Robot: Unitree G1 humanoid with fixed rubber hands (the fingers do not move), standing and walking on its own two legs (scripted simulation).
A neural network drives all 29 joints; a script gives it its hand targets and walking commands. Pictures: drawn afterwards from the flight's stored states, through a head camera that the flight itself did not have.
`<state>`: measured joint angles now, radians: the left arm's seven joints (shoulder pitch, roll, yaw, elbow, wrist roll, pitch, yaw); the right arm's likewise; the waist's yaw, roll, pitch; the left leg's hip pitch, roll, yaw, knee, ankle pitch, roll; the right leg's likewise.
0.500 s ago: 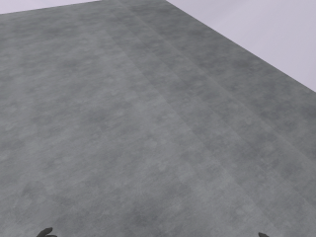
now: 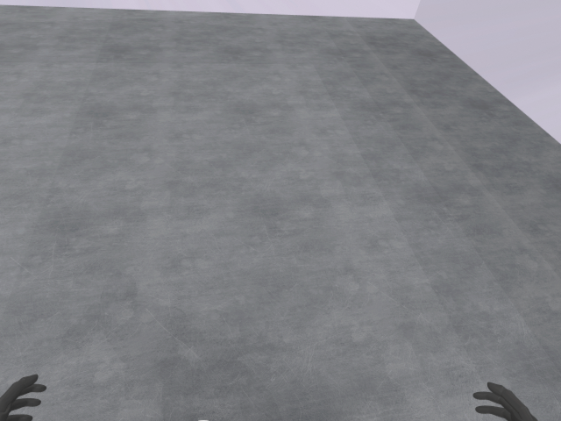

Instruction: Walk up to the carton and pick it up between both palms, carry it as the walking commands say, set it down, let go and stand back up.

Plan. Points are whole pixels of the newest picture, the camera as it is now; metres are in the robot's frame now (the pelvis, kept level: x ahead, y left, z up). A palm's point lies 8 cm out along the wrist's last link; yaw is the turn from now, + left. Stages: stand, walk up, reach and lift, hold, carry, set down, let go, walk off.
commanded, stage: walk up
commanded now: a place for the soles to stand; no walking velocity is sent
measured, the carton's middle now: out of the picture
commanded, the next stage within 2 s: none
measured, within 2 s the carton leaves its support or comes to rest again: neither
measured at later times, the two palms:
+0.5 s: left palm out of the picture -0.08 +0.47 -0.06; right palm (273, 205) +0.50 -0.01 -0.01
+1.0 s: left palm out of the picture +0.02 +0.52 -0.03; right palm (165, 157) +0.68 +0.23 -0.04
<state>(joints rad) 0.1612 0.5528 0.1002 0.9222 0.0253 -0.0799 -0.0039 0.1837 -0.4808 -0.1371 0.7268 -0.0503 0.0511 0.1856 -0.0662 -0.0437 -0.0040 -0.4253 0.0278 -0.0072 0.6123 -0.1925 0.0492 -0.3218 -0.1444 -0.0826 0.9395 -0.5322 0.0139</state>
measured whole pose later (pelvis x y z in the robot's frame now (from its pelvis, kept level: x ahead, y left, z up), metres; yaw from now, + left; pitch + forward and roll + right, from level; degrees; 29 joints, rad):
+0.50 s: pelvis +0.12 +0.13 +0.00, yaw +30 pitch +1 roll +0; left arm 0.34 0.58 0.11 0.93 0.03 -0.10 -0.01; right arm -0.07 -0.53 -0.10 0.73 0.00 0.01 0.19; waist 0.10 0.01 -0.02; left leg -0.42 0.06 0.02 0.60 -0.19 0.01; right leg -0.16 -0.30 -0.25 0.78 -0.39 0.04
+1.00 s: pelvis +0.30 +0.28 +0.02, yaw +54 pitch +0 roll +0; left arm 0.36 0.54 0.08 0.86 0.02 -0.16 -0.01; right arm 0.06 -0.51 -0.09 0.81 -0.01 0.01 0.19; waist 0.06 0.05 -0.01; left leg -0.62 0.09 0.00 0.92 -0.16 -0.05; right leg -0.16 -0.16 -0.30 0.43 -0.24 0.02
